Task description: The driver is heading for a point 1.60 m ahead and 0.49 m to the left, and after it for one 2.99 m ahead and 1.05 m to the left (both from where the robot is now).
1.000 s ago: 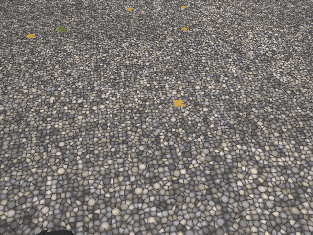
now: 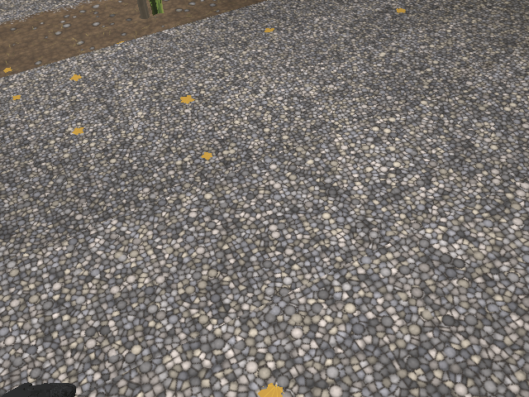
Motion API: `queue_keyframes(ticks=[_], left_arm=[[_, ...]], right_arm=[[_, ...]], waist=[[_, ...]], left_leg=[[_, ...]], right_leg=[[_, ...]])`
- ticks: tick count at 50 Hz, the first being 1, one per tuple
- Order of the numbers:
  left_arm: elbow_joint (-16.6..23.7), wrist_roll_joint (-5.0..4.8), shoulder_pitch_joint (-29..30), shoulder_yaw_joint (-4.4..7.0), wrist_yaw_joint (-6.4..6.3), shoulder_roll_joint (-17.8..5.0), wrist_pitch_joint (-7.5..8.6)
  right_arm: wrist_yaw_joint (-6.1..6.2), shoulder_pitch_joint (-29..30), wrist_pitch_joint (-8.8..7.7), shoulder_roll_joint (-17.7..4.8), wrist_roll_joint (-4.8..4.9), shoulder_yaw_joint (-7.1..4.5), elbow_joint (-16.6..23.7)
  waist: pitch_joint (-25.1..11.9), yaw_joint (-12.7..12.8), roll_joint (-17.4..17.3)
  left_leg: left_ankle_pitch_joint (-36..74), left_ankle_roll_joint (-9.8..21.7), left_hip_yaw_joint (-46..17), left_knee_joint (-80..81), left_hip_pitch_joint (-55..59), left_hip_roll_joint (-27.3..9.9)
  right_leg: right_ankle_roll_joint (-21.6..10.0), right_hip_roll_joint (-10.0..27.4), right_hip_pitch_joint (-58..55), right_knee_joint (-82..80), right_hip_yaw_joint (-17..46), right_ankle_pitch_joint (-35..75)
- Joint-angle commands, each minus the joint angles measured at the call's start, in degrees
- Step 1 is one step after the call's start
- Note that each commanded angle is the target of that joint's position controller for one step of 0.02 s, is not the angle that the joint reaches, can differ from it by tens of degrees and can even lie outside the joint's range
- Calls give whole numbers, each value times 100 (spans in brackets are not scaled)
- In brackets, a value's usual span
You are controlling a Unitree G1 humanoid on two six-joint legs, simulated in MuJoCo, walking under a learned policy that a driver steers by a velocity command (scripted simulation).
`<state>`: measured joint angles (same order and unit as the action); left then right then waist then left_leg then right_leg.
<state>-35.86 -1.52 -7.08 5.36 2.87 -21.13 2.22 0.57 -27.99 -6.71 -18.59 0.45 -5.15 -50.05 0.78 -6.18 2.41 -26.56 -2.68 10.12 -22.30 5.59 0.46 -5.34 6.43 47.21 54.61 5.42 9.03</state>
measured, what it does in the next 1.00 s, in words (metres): goes down, turning left: right foot 0.18 m lower, then left foot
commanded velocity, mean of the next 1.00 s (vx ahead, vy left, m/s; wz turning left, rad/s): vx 1.00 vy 0.00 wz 0.55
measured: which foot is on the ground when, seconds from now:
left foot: down 0.00-0.20, up 0.22-0.56, down 0.58-1.00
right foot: up 0.00-0.20, down 0.22-0.56, up 0.58-1.00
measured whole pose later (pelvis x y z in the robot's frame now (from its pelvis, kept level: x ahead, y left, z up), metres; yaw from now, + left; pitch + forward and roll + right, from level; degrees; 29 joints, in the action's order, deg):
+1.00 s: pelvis +0.92 +0.08 -0.23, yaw +38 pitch +2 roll -2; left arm -31.3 0.0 4.8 3.0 3.7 -13.2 9.0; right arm 3.1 -26.8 -2.2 -12.2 3.4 -2.7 -45.4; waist -2.2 -6.6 3.1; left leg -47.7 7.0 -19.6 -55.2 -5.9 11.0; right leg -1.7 -1.5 30.2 23.8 9.1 22.3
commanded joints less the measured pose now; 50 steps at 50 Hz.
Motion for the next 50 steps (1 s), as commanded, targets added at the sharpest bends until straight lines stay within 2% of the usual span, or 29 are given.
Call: queue_keyframes(ticks=[1,4,6,9,10,11,12,13,14,15,16,17,20,22,25,27,29,30,31,32,34,35,36,38,40,41,43,47,50], left_arm=[[341,128,591,-153,261,251,228],[340,-57,905,-122,355,111,176],[256,-28,949,-155,377,108,210],[-568,72,-1086,82,219,-322,224],[-888,129,-2068,189,108,-463,202],[-1215,350,-2433,122,97,-594,225],[-1000,478,-2387,57,40,-877,290],[-941,428,-2702,160,-20,-684,184],[-1178,377,-2854,279,-33,-818,193],[-1282,333,-2370,192,-49,-426,286],[-1357,314,-1644,129,-84,-363,383],[-1272,343,-1188,9,-58,12,462],[-1225,199,-178,-183,-68,447,564],[-1398,231,-306,-158,-251,253,574],[-1429,205,-435,-37,-518,-168,453],[-1297,206,-276,50,-615,-562,384],[-711,-43,1116,147,-522,-1003,487],[-710,-216,1687,40,-283,-436,615],[-497,-136,744,-162,-110,434,735],[-219,18,-237,-285,-72,576,845],[68,-74,468,-214,-198,196,793],[109,-28,236,-209,-285,234,663],[-3,82,67,-170,-344,123,524],[191,210,295,-182,-360,136,388],[353,392,549,-208,-253,300,447],[398,272,1006,-92,-177,26,522],[627,498,1751,-279,31,624,606],[856,200,1702,-134,137,532,694],[655,-31,1248,39,39,328,838]], right_arm=[[86,214,-129,-336,-36,74,342],[85,-44,-7,-514,46,75,234],[126,-400,232,-680,158,73,113],[126,-509,442,-815,131,93,-98],[78,-11,401,-858,152,71,-87],[67,130,325,-359,180,75,130],[-54,-953,97,204,147,274,220],[-106,-693,-58,-152,331,211,271],[-21,-160,-121,-98,507,228,594],[144,419,-79,-207,456,140,591],[222,224,101,118,440,154,607],[217,-60,271,242,298,194,442],[77,661,587,487,270,203,773],[19,1296,579,385,76,210,1108],[-245,1821,513,85,76,141,1280],[-342,824,521,-204,90,-72,981],[-309,-2514,614,-1338,127,-626,-14],[-252,-3122,734,-840,143,-464,-343],[-308,-1842,621,-321,1,-136,-30],[-364,-424,421,-56,-37,134,686],[-470,412,135,-274,-38,20,1098],[-456,981,28,-724,6,-99,1320],[-393,1242,-37,-653,110,-91,1446],[-154,1401,12,-409,172,22,1547],[79,1086,212,-466,46,-43,1479],[199,494,168,-338,108,3,1194],[327,-93,317,-24,304,92,802],[278,-26,424,87,241,135,571],[290,129,495,257,364,126,565]], waist=[[831,224,-31],[1150,305,-265],[1169,326,-193],[134,1190,-863],[-223,1936,-705],[-99,1891,438],[-1442,1154,1779],[-2008,1583,1424],[-2375,1632,1140],[-1848,1395,-335],[-986,773,274],[-533,562,-49],[630,238,337],[852,346,526],[924,466,-80],[82,-115,-34],[-1296,-1992,34],[-653,-2256,-1161],[110,-954,-3572],[-80,349,-3536],[260,722,-200],[233,1136,40],[217,1216,494],[261,1224,413],[-196,920,43],[-84,564,35],[-64,56,128],[42,47,-941],[125,215,-899]], left_leg=[[1378,781,-254,698,-1354,-1243],[1552,730,45,347,-1344,-1351],[2672,734,39,-318,-722,-1458],[4463,754,-729,-3398,-214,-1370],[4557,557,-725,-5263,-1024,-991],[-1060,306,-1093,-8181,-3297,-133],[-1902,556,-2381,-8759,-4821,-55],[-1185,544,-2610,-7794,-5336,-183],[-685,398,-2374,-7382,-5823,-343],[461,505,-2060,-6682,-5322,-623],[1037,295,-1971,-6717,-5027,-822],[1012,158,-1966,-6702,-4661,-972],[1133,196,-2044,-5325,-4657,-1446],[1666,315,-1823,-4350,-4792,-1414],[2445,699,-1063,-2884,-4462,-1051],[2651,808,-236,-3116,-2313,-204],[2937,1092,-3,-4340,1833,452],[3148,1482,-787,-3377,2102,-41],[2663,2052,-2071,-1900,875,311],[1965,2573,-4250,-869,170,-463],[-68,2441,-5913,594,-1503,-1048],[263,2472,-6103,141,-2360,-1127],[949,2452,-5668,-456,-2880,-922],[1419,2334,-4676,-430,-3593,-526],[2667,2183,-4079,-793,-3705,-239],[1924,1999,-3927,-1299,-2880,-4],[105,1604,-3440,-1316,-3191,401],[82,1357,-3562,-1901,-2962,555],[433,1081,-3689,-3160,-1916,602]], right_leg=[[-133,-165,-786,-1191,-248,2106],[-142,-359,-1358,-1688,-357,1829],[-117,-470,-1579,-2243,-527,1379],[-200,-22,-3454,-2740,-326,1416],[-247,95,-5014,-3521,-406,2117],[-590,755,-6562,-3206,433,2439],[-461,1111,-8481,-207,158,5061],[-690,1293,-8599,-647,387,4205],[-1162,1696,-8447,-1892,1687,896],[-901,1561,-6919,-3018,2112,-1499],[-1117,1993,-5272,-3067,2213,-806],[-1074,1946,-4349,-2933,1918,-92],[-504,1747,-2527,-3747,679,-1082],[-337,1447,-2763,-3932,-166,-432],[-46,858,-3491,-4070,-1487,-99],[65,547,-3443,-3241,-2000,2196],[213,493,-1808,487,-1769,4653],[615,-525,-645,3661,-1568,-1202],[406,-1330,277,5261,-845,-4675],[112,-1174,560,4896,92,-4889],[-110,-1029,135,3651,139,-3686],[11,-833,-209,3162,419,-3241],[205,-674,-456,2801,587,-3090],[455,-466,-850,1292,495,-2922],[444,-592,-1631,786,99,-1216],[332,-520,-739,-62,459,-213],[257,-880,-1671,-1829,55,1739],[259,-1056,-2687,-2649,74,1500],[545,-522,-3018,-3933,394,1494]])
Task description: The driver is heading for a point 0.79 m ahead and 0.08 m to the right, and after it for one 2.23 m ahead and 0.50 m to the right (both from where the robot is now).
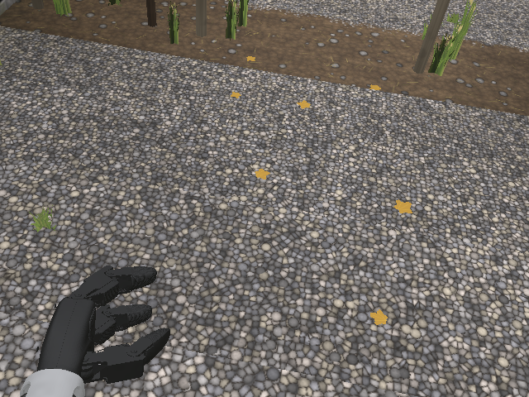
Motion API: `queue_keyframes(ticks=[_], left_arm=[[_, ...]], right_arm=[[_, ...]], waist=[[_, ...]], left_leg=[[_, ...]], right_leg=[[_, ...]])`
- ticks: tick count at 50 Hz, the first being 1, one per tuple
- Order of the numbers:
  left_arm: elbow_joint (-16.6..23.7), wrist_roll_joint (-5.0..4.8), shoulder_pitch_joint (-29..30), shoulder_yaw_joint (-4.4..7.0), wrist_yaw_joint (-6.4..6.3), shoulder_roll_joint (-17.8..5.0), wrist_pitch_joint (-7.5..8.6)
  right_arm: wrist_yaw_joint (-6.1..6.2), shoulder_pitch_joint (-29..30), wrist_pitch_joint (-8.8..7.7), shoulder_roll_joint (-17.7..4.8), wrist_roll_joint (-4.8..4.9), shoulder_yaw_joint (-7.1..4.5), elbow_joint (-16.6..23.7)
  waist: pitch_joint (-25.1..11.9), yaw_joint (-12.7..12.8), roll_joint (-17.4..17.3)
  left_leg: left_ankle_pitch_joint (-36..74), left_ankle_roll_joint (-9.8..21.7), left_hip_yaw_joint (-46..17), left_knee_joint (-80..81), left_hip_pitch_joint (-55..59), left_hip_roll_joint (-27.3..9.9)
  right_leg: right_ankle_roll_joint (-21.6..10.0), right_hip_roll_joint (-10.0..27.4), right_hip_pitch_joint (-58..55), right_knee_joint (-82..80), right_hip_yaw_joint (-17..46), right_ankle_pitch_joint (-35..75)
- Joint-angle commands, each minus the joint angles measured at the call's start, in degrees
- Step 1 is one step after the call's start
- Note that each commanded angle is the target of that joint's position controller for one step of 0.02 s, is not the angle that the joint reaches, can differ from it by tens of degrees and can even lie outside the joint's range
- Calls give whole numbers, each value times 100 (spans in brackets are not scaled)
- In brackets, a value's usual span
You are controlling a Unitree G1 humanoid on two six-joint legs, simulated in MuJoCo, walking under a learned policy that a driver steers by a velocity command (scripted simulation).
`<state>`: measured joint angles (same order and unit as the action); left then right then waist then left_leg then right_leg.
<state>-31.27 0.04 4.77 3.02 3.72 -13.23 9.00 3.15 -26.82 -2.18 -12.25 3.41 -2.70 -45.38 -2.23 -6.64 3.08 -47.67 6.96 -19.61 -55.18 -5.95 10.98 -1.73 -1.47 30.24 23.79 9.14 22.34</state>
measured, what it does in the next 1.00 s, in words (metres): goes down: right foot 0.17 m lower, then left foot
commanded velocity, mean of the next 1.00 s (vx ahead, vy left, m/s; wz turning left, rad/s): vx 0.85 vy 0.00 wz -0.06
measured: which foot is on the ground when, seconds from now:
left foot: down 0.00-0.08, up 0.10-0.48, down 0.50-0.94, up 0.96-1.00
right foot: up 0.00-0.04, down 0.06-0.48, up 0.50-0.96, down 0.98-1.00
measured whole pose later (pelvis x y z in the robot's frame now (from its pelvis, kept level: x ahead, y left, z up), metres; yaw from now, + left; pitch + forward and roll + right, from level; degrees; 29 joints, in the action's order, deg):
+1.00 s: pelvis +0.85 +0.03 -0.25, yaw -5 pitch +0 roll +4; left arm -44.8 1.7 -12.3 5.1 4.4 -18.6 1.2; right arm 2.1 -19.7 -4.8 -14.3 2.3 -3.9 -45.7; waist 1.9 0.4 5.3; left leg -46.2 -4.4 11.2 -99.2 -11.2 -3.0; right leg -8.5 -2.1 19.9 21.8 -4.4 8.2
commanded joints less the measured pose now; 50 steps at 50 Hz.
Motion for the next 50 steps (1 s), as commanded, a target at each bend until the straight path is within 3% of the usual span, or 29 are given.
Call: queue_keyframes(ticks=[1,2,4,5,6,7,8,10,13,16,20,22,24,25,26,27,28,30,31,34,35,37,38,40,44,47,48,49,50], left_arm=[[-41,-199,-762,383,-91,-597,191],[-437,-257,-1985,484,-112,-719,201],[-1036,-77,-4129,438,-45,-755,42],[-1093,96,-3809,423,-62,-883,-20],[-1131,112,-3572,564,-61,-1278,-113],[-1327,99,-3398,613,-83,-1337,-159],[-1160,176,-2894,371,-173,-562,-71],[-1517,37,-2419,133,-213,-211,76],[-1774,56,-2271,33,-289,-262,-69],[-2027,-74,-2943,94,-389,-673,-184],[-2416,-148,-3913,-43,-432,-670,-334],[-2506,-51,-4034,-65,-475,-856,-373],[-2449,43,-3334,-43,-404,-1215,-400],[-2255,101,-3083,-67,-396,-1148,-345],[-2276,-37,-4220,-313,-294,-93,-240],[-2231,-262,-3509,-105,-308,-776,-157],[-1962,-387,-2887,2,-361,-887,-175],[-1919,-228,-2619,18,-431,-551,-337],[-1960,-296,-2922,11,-401,-329,-468],[-1724,-315,-2711,45,-377,-236,-756],[-1573,-169,-2567,57,-330,-277,-789],[-1426,-150,-2270,165,-272,-389,-700],[-1364,18,-1970,131,-163,-243,-635],[-1250,29,-1904,156,125,-230,-555],[-940,-16,-1640,257,257,-606,-869],[-1671,115,-3566,563,158,-1297,-1121],[-2015,135,-4368,511,83,-1160,-1047],[-2236,259,-4625,444,-6,-1488,-855],[-1927,356,-4120,393,-100,-1803,-689]], right_arm=[[46,333,79,-520,55,-156,196],[30,741,163,-651,19,-192,390],[-244,890,12,90,-328,42,660],[-272,-409,-124,219,-40,91,729],[-225,-691,-213,-60,197,115,708],[-135,-185,-228,-181,280,133,890],[-61,984,-218,-686,221,-58,895],[-93,1381,-145,-503,-120,-46,928],[-232,1822,-178,-210,-301,26,1203],[-414,2604,-249,-29,-305,178,1397],[-689,3778,-370,-108,-181,179,1862],[-769,3789,-424,-387,-161,27,1975],[-616,1403,-375,-950,-114,-284,1414],[-447,-93,-316,-1458,-171,-442,1052],[-477,38,-407,-1519,-274,-364,976],[-462,-132,-414,-910,-274,-274,859],[-465,447,-445,-737,-292,-208,781],[-548,1077,-524,-386,-358,-157,650],[-566,1299,-556,-176,-314,-113,659],[-611,1559,-607,-310,-219,-199,434],[-571,1595,-647,-584,-327,-287,392],[-247,2070,-702,-546,-221,-285,345],[-115,1759,-686,-538,-278,-270,280],[99,1207,-653,-600,-364,-236,140],[145,930,-348,-881,-51,-254,291],[-107,1337,-354,-908,148,-216,561],[-181,1738,-367,-727,247,-190,419],[-153,1885,-412,-296,-149,-109,535],[-193,758,-459,24,-494,-19,1032]], waist=[[148,687,-983],[-115,1259,-871],[-996,1978,261],[-1283,1182,2161],[-1428,1068,2674],[-1387,987,1691],[-396,1058,64],[896,567,-662],[880,436,296],[736,747,-196],[988,1109,-184],[671,851,342],[-410,-644,708],[-1313,-1170,281],[-2432,-199,-1117],[-1931,-536,-1044],[-689,-226,-903],[180,262,-393],[245,548,-563],[640,797,-490],[718,842,-193],[1187,1154,-410],[969,887,-228],[518,814,-302],[461,807,-343],[-91,1592,-299],[325,2193,611],[901,2124,1303],[39,930,1411]], left_leg=[[3005,13,-538,-777,-518,-221],[3192,-105,9,-2135,-805,-106],[209,-114,-6,-4947,-4415,-34],[501,-165,39,-5650,-5535,-454],[808,-417,570,-6249,-6251,-762],[1828,-379,917,-5939,-6351,-1077],[2812,-178,728,-4886,-6020,-1373],[3325,-223,354,-3438,-5082,-1540],[4116,-448,929,-1158,-3777,-1601],[4733,-312,1642,320,-3645,-1482],[4785,-42,2325,1921,-3347,-1076],[4463,73,2603,2011,-2307,-676],[4463,442,2083,1913,611,-810],[3555,728,848,1955,2652,-1859],[1532,1519,-1968,2422,4122,-3281],[1731,1299,-2402,3329,3406,-3198],[2726,1051,-1271,3569,2310,-3038],[3900,779,103,3952,727,-2670],[4054,646,672,4075,212,-2490],[4631,477,1453,4570,-463,-2547],[5675,548,1631,4235,-472,-2692],[5198,-88,2901,4075,-1494,-1908],[5271,-143,3407,3665,-1622,-1643],[4664,-359,3626,2945,-1863,-1641],[5379,-709,3727,913,-908,-2084],[5419,-1056,3489,-2940,-519,-2099],[1213,-1219,3465,-5537,-1301,-1290],[-995,-1189,3153,-6975,-3224,-708],[-654,-1267,1969,-6938,-5058,-761]], right_leg=[[333,471,-1955,-1318,-30,723],[459,769,-2985,-1817,-146,1555],[454,1430,-6736,1548,151,979],[380,1698,-7273,2097,759,1964],[-528,2308,-7092,1437,2000,127],[-1271,2759,-6013,-252,3786,-4842],[-1335,2682,-4689,-905,3896,-5624],[-997,2011,-2271,-668,2396,-3158],[-711,1197,-994,-1078,568,-1832],[-673,1240,-1736,-1308,46,-938],[-463,1310,-2930,-1380,-448,499],[-451,1436,-3158,-847,-609,2829],[-476,1440,-2135,1342,-615,3503],[-416,939,-872,3382,-726,1409],[-370,141,724,5399,-76,-4677],[-474,199,1209,5668,164,-4627],[-429,447,1435,5412,82,-4135],[-284,826,987,4935,-73,-3653],[-264,989,617,4676,-35,-3431],[-155,1273,570,4090,-130,-3571],[-110,1245,765,4147,-138,-3089],[-97,937,298,2233,-316,-1231],[-65,645,-253,1792,-897,271],[-104,257,-1182,1426,-1183,1925],[62,53,-1218,610,-1618,1611],[-350,355,-2444,-471,-1567,2260],[-1025,815,-3160,-1708,-913,3014],[-944,626,-3949,-612,-1027,4474],[-1623,1203,-5526,1399,427,6380]])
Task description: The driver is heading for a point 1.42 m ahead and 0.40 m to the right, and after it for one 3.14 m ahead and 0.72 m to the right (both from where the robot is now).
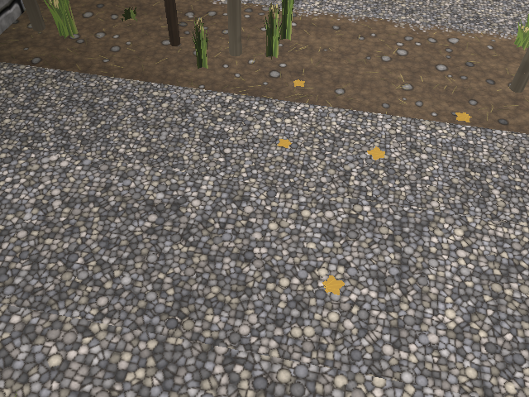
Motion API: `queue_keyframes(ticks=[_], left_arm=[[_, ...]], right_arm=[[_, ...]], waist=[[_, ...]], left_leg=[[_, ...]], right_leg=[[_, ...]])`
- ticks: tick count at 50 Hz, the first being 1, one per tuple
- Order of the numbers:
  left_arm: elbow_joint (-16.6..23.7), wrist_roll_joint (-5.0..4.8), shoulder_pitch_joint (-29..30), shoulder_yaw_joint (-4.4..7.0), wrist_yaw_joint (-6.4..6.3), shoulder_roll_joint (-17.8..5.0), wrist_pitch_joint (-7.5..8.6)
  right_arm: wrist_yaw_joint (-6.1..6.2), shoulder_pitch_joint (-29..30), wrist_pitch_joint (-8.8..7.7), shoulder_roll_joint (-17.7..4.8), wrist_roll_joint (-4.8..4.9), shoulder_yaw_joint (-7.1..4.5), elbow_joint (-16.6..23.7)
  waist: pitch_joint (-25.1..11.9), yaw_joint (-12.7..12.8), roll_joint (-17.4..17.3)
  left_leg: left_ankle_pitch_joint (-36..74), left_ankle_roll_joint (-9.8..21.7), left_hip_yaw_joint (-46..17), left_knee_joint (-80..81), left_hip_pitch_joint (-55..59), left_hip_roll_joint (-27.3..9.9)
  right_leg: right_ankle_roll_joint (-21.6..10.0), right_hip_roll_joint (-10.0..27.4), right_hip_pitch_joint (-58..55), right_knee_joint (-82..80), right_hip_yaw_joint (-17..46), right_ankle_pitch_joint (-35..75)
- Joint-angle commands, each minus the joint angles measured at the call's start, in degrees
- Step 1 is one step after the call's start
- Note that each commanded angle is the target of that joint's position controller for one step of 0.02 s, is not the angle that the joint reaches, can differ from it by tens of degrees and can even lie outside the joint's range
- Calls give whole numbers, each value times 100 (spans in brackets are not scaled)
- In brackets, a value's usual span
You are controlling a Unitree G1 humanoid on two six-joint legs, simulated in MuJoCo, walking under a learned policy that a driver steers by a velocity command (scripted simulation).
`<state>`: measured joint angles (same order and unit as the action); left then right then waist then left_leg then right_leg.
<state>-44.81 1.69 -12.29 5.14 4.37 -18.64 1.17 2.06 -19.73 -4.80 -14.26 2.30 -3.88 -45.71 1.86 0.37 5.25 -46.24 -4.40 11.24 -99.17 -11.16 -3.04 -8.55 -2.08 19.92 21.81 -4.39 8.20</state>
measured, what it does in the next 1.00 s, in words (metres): goes down, turning right: left foot, then right foot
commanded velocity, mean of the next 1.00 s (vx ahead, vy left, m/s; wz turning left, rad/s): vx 0.07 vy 0.00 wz -0.54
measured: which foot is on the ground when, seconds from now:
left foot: up 0.00-0.28, down 0.30-0.62, up 0.64-1.00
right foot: down 0.00-0.28, up 0.30-0.60, down 0.62-1.00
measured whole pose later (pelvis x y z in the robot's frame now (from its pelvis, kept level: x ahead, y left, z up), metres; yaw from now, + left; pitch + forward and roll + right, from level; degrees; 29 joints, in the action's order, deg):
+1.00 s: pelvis +0.17 +0.06 -0.03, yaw -33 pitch +1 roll -1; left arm -41.2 0.0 -5.9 2.1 -1.5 -11.9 -2.7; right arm -0.6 -14.2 3.9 -16.3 1.9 -4.4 -39.6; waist 1.5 -2.0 -0.5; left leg -24.5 -1.5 1.5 -42.3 -17.7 -1.9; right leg -0.8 0.5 16.8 33.4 -4.4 -17.5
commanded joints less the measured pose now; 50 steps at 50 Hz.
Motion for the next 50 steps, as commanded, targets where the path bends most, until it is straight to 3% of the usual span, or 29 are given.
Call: queue_keyframes(ticks=[1,2,3,4,5,7,9,11,13,14,15,16,17,19,21,24,28,30,31,32,33,34,35,37,39,41,44,47,50], left_arm=[[-154,118,-1989,273,-216,-1261,65],[317,-25,-1113,249,-218,-1154,-24],[410,-67,-457,397,-313,-1759,-101],[771,-86,-15,214,-361,-1168,-41],[853,-151,305,103,-482,-905,-53],[736,-286,-81,95,-642,-810,-104],[693,-360,-168,171,-818,-884,-215],[723,-417,-184,179,-891,-752,-345],[912,-458,24,149,-861,-472,-382],[1026,-460,171,120,-813,-282,-380],[1058,-347,-201,-9,-771,243,-373],[1215,-352,-840,-35,-658,121,-327],[1210,-314,-965,54,-533,-396,-304],[1012,-335,-530,175,-542,-729,-473],[1065,-351,-392,88,-529,-473,-603],[1215,-365,-65,-54,-464,-165,-565],[1138,-275,-58,-30,-370,-345,-511],[940,-209,-399,21,-371,-347,-516],[903,-160,-519,49,-405,-422,-516],[1010,-141,-524,145,-482,-984,-505],[1136,139,-334,174,-442,-1318,-449],[1198,196,-68,89,-436,-1057,-361],[1127,95,219,3,-439,-793,-297],[1043,-75,648,-192,-472,-242,-237],[805,-32,640,-366,-464,263,-195],[685,17,536,-313,-481,150,-177],[595,-45,246,-57,-537,-499,-260],[599,-160,287,52,-614,-562,-337],[650,-250,661,106,-677,-485,-381]], right_arm=[[-125,14,-285,-20,-359,217,1276],[-109,225,-278,-553,-289,125,1309],[-70,275,-216,-577,-95,134,1465],[24,338,-95,-1220,-61,-55,1206],[126,770,116,-1290,-73,-109,1148],[241,1321,161,-788,-395,-15,1331],[94,1670,82,-402,-307,35,1441],[-2,1633,128,-319,-198,27,1399],[-13,1340,184,-378,-267,-46,1296],[-12,995,179,-448,-321,-99,1147],[27,766,223,-647,-409,-152,1084],[7,753,306,-750,-592,-145,1207],[-1,1139,314,-873,-465,-226,1306],[21,1546,420,-424,-328,-145,1408],[6,1867,520,-576,-356,-184,1407],[-5,1757,563,-905,-381,-327,1322],[-108,1504,559,-1126,-214,-398,1180],[-122,1503,584,-1047,-134,-361,1117],[-143,1271,590,-872,-123,-311,1025],[-216,1112,589,-429,-321,-171,1125],[-162,1580,557,-668,-219,-246,1384],[-108,1666,577,-1007,-114,-332,1342],[-79,1476,618,-996,-125,-360,1228],[-43,918,694,-817,-251,-325,897],[-154,482,720,-557,-189,-225,658],[-224,826,714,-461,-139,-123,784],[-233,1098,729,-887,-64,-198,1064],[-241,985,769,-857,-17,-197,1145],[-286,587,811,-708,-40,-202,1083]], waist=[[-1642,397,415],[-2051,167,-894],[-2522,-342,-794],[-2178,-428,-1910],[-1076,-531,-1945],[-935,-297,-1516],[-1374,-152,-646],[-1711,-104,-221],[-1451,-316,17],[-1240,-478,-133],[-1458,-272,-1094],[-1924,131,-2187],[-1925,255,-2335],[-1057,118,-1249],[-576,206,-1104],[-721,83,-1294],[-1088,-21,-1567],[-1066,169,-1460],[-935,176,-1117],[-822,-64,564],[-769,202,1164],[-568,219,541],[-460,16,341],[-593,-230,152],[-722,-349,177],[-590,-126,214],[-419,135,264],[-351,155,237],[-521,-122,242]], left_leg=[[-130,-110,-1697,-2237,-5165,562],[741,57,-1974,-1512,-5034,286],[1117,-52,-2172,-1386,-5111,224],[2080,-45,-2459,11,-4694,-5],[2310,-305,-2324,1337,-3816,-41],[2921,-478,-2031,3836,-2327,161],[3992,-381,-1819,5299,-1217,619],[4292,-308,-1831,6057,-898,867],[4515,-93,-2082,6847,-635,718],[5176,162,-2178,7470,-38,390],[6474,787,-3184,7463,1071,-855],[7597,1862,-4715,7527,1638,-2214],[6501,2269,-5447,7743,1346,-2538],[4836,1700,-3696,7706,452,-1485],[4545,1482,-2769,7974,-539,-1002],[4832,1470,-1984,8099,-710,-932],[4380,1484,-1931,7951,-432,-1180],[3953,1185,-1722,7543,-706,-1090],[3436,786,-1438,7022,-1246,-882],[1860,103,-619,5236,-2452,-174],[1012,104,-1160,4250,-2786,128],[1318,128,-1401,3593,-2650,60],[1743,157,-1479,3448,-2600,40],[2448,20,-1542,3496,-2228,-67],[2777,-73,-1494,4031,-1472,-121],[2745,-38,-1455,5058,-1152,-144],[2013,52,-1156,5298,-1358,39],[1859,211,-1035,5356,-1578,39],[2508,484,-770,6286,-945,194]], right_leg=[[-1728,1832,-5279,1554,2966,7065],[-1825,2000,-4742,1042,3496,4833],[-2323,2642,-4201,413,5174,1973],[-2022,2706,-3028,91,5154,1587],[-1702,2230,-1036,-81,4294,2168],[-1136,943,296,138,3175,2097],[-584,119,486,475,2521,1855],[-214,23,3,709,2695,1153],[22,20,-72,1052,3139,48],[238,-216,366,1542,3052,-1063],[539,-848,1251,2884,2292,-3787],[840,-1139,1949,4158,1804,-5162],[1085,-517,2376,5137,1472,-4783],[1290,-87,2338,5481,1252,-3759],[1321,95,1797,4962,815,-3212],[1246,243,1053,3757,394,-2981],[986,195,73,2149,338,-2943],[725,-59,-761,947,73,-2300],[535,68,-1330,453,440,-1991],[29,1574,-1934,-112,2510,-1011],[-943,2484,-896,-494,3520,-823],[-961,2202,-620,-571,3154,-1331],[-671,1828,-530,-474,2692,-1459],[-307,1400,-569,-293,1990,-1148],[-182,1143,-520,-209,1321,-649],[-142,1160,-684,-132,1139,-754],[-449,1661,-1098,18,1536,-550],[-512,1981,-1375,202,1688,30],[-167,1854,-1214,600,1187,77]])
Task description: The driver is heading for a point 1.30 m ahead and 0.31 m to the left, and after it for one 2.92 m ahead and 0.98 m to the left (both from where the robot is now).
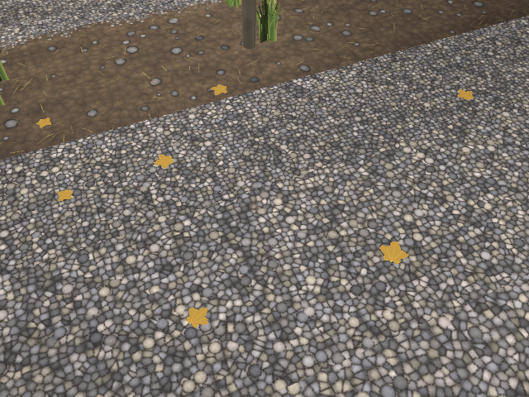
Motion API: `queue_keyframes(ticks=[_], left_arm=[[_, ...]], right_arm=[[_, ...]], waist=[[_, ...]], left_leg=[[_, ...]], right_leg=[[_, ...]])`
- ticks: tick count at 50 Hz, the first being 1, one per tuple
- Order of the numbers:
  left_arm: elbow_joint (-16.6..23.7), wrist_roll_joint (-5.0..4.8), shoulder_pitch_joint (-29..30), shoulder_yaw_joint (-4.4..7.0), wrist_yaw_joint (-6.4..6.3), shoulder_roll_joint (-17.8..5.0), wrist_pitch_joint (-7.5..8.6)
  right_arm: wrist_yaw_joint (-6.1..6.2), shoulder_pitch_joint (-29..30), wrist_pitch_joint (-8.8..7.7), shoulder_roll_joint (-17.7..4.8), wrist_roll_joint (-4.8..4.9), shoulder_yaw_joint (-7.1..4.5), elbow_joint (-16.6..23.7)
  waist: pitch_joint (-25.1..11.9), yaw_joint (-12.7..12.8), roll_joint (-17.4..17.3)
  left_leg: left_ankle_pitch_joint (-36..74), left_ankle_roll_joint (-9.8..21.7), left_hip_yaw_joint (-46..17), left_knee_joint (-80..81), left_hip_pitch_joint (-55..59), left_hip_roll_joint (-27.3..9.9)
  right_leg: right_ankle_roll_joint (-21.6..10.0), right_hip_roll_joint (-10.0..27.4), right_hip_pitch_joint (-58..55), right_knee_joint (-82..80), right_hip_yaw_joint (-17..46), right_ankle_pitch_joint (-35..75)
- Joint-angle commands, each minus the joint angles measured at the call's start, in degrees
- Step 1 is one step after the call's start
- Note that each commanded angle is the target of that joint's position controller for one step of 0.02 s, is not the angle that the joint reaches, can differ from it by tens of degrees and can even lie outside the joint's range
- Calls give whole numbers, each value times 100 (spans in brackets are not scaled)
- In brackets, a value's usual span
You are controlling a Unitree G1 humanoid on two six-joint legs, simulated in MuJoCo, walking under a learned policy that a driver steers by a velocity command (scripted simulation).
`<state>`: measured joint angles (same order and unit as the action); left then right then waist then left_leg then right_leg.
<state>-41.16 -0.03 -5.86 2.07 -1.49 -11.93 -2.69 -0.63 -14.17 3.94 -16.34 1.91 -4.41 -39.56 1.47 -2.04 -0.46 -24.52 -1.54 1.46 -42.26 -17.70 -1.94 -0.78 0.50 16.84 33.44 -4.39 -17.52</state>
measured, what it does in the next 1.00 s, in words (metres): steps on the spot, turning left: left foot, then right foot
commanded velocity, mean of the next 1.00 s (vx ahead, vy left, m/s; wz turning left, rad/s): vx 0.00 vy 0.00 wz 0.45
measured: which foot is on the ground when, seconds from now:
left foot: up 0.00-0.00, down 0.02-0.48, up 0.50-0.80, down 0.82-1.00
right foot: down 0.00-0.04, up 0.06-0.46, down 0.48-0.82, up 0.84-1.00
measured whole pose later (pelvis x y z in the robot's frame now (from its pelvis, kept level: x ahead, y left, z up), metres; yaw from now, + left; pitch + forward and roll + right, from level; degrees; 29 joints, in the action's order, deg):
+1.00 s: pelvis +0.01 +0.04 +0.01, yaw +26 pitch +1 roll +0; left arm -44.1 -2.2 -13.6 4.8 0.1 -18.6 -3.5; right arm 1.3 -9.3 1.6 -14.1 -0.8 -2.6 -36.6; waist 3.4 1.6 1.6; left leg -18.0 0.7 2.1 -28.2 -11.2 -0.9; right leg 4.2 -0.2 24.6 56.6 2.1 -29.0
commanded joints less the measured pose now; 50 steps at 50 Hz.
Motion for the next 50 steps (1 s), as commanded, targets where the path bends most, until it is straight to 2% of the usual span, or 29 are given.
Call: queue_keyframes(ticks=[1,2,3,4,5,6,7,8,13,19,23,24,25,26,27,28,30,33,36,38,39,40,41,42,43,44,46,47,50], left_arm=[[255,-136,41,423,-97,-1067,6],[280,-64,-92,430,-94,-874,20],[745,88,588,347,-80,-702,86],[809,120,974,351,-60,-720,154],[721,39,851,408,-22,-823,180],[585,-5,678,440,-37,-864,176],[516,28,559,465,-60,-955,158],[490,36,567,474,-55,-947,161],[452,-34,739,380,108,-741,264],[445,-44,768,450,174,-998,362],[293,-52,256,562,203,-1171,480],[206,-8,-22,610,195,-1328,476],[301,89,105,641,177,-1678,423],[243,263,-43,633,227,-1678,415],[350,166,177,553,245,-1400,430],[402,93,341,480,220,-1163,393],[358,-24,348,414,172,-1125,304],[194,36,23,437,168,-1277,226],[137,-20,-24,464,183,-1423,164],[32,-77,-104,338,227,-1199,164],[-7,-138,-113,291,252,-1158,170],[-57,-166,-324,266,271,-1147,209],[-58,-69,-490,233,324,-1110,268],[44,-79,-519,180,344,-933,319],[127,-137,-345,219,302,-1164,309],[133,-184,-277,309,262,-1408,272],[154,-195,-326,410,146,-1467,133],[161,-198,-478,454,124,-1427,55],[251,-237,-582,408,122,-1078,-114]], right_arm=[[-3,-111,-52,-534,-35,-181,434],[67,-241,-74,-975,-102,-315,479],[34,-439,-153,-1727,-155,-499,549],[1,-640,-255,-1529,-311,-434,615],[13,-451,-334,-1375,-331,-373,615],[61,-120,-350,-1285,-187,-373,679],[117,127,-304,-1166,-23,-338,731],[184,225,-232,-1073,34,-301,772],[292,108,-63,-1255,3,-368,823],[263,272,-37,-1361,-9,-376,990],[275,674,-16,-1315,52,-323,1150],[272,624,-19,-1132,15,-258,1160],[241,107,-27,-699,-97,-124,1098],[268,-23,-63,-1034,-37,-226,1175],[263,-179,-83,-1492,-91,-351,995],[240,-57,-70,-1555,-74,-393,873],[220,82,-12,-1193,-78,-277,833],[149,357,-47,-753,-54,-91,896],[103,470,-96,-561,-94,25,892],[101,332,-126,-365,-151,67,729],[110,110,-139,-336,-203,47,594],[128,46,-142,-524,-246,-4,566],[174,-111,-134,-988,-286,-99,631],[173,77,-106,-1359,-421,-168,636],[150,269,-121,-1191,-445,-169,655],[156,455,-146,-1060,-397,-150,715],[218,288,-239,-1008,-344,-163,659],[242,251,-301,-891,-302,-133,617],[245,568,-342,-693,-222,-142,580]], waist=[[-445,36,634],[-463,167,-427],[-306,-19,-1922],[-562,-307,-1401],[-553,-108,-943],[-532,72,-449],[-543,160,-303],[-651,202,-381],[-740,108,-560],[-620,53,-985],[-658,321,-1038],[-850,337,-731],[-1015,-35,708],[-818,-85,1580],[-649,-113,1090],[-514,-63,816],[-319,29,668],[-415,231,843],[-632,343,1124],[-608,277,1190],[-541,111,1123],[-574,122,990],[-746,160,426],[-726,339,-738],[-598,231,-1079],[-307,150,-1049],[-100,-15,-1247],[-114,47,-1100],[-98,164,-861]], left_leg=[[1134,388,87,1285,7,138],[2811,785,-1251,1797,662,-465],[4604,1865,-3459,2080,1286,-1609],[4733,2374,-3790,2239,1744,-1902],[4704,2165,-3305,2105,1862,-1685],[4601,1826,-2831,1933,1882,-1329],[4553,1601,-2582,1845,1897,-1180],[4512,1462,-2415,1826,1752,-988],[3979,1332,-2519,1698,1552,-556],[3206,1257,-3383,1664,934,-382],[2615,941,-3689,1352,586,-32],[1653,717,-3390,916,220,208],[-555,400,-2389,-309,-554,989],[-1646,101,-1821,-1502,-1238,1257],[-1282,-120,-1642,-2323,-1371,855],[-878,-218,-1486,-2597,-1368,745],[-446,-324,-1292,-2697,-1462,665],[-370,-359,-851,-1731,-1249,538],[-379,-312,-536,-391,-419,356],[161,-248,-427,1033,417,333],[1025,-166,-249,2034,1021,458],[1601,-40,-354,2392,1623,387],[2575,151,-945,2167,2243,-337],[2768,664,-1379,1990,1705,-1003],[2154,1050,-1547,2196,1061,-1225],[1976,1149,-1503,2274,1003,-1184],[3192,1391,-1675,2259,1245,-1573],[3998,1507,-1618,2169,1313,-1773],[4159,1316,-838,2081,1555,-1508]], right_leg=[[-603,1354,-709,-183,865,2089],[-53,741,161,1097,212,938],[450,-416,1953,2256,3,-1298],[463,-524,2575,3425,856,-2317],[396,-401,2775,3833,1118,-1965],[397,-296,2786,3793,1141,-1428],[437,-186,2802,3474,1176,-1013],[490,-169,2468,3217,1192,-718],[634,-490,1823,1613,1165,-54],[524,-637,1003,553,1301,-77],[311,-480,-209,-1040,1230,694],[103,74,-963,-1337,1487,1366],[-522,1270,-1658,-1389,2760,2424],[-1455,2055,-1399,-1514,4000,3054],[-1656,2123,-1136,-1449,3726,2897],[-1467,1722,-956,-1344,3033,2637],[-1250,1306,-845,-1322,2435,2408],[-1248,1089,-1059,-1311,1935,2804],[-1228,1126,-1003,-1276,1706,2814],[-1084,949,-701,-1223,1717,2482],[-940,843,-458,-1152,1710,2370],[-650,725,-171,-1111,1752,2066],[-199,464,264,-777,1652,1226],[132,-35,436,-373,1076,1],[277,-11,202,-3,812,-504],[347,-75,455,508,674,-554],[415,-58,1306,2073,702,-1524],[466,10,1546,2827,854,-1700],[610,195,1833,2732,710,-1072]])
Keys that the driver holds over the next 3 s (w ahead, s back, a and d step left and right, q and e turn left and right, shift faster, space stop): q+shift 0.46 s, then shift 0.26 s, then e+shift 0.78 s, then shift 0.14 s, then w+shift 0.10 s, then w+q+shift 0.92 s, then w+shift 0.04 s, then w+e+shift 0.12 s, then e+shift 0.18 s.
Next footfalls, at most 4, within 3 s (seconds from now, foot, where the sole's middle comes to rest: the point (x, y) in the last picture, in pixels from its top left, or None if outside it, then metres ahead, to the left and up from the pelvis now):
0.02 left None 0.00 0.11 -0.76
0.48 right None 0.14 -0.07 -0.76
0.82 left None -0.03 0.14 -0.76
1.20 right None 0.10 -0.07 -0.76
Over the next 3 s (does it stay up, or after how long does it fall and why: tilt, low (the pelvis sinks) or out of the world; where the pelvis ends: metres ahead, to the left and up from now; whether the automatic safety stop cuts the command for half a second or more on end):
stays up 0.87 0.24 -0.21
